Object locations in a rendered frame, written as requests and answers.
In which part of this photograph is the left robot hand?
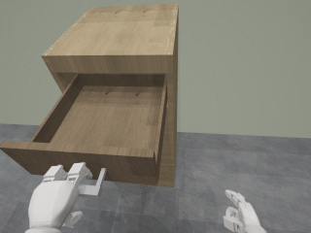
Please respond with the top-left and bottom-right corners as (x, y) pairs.
(28, 162), (93, 230)

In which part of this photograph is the right robot hand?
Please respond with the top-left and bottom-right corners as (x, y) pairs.
(223, 189), (260, 233)

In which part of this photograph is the handle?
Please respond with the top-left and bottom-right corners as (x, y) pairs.
(58, 164), (107, 199)

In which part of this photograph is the cabinet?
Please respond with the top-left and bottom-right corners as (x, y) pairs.
(41, 3), (179, 187)

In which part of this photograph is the drawer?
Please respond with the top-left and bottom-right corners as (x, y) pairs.
(0, 72), (168, 185)

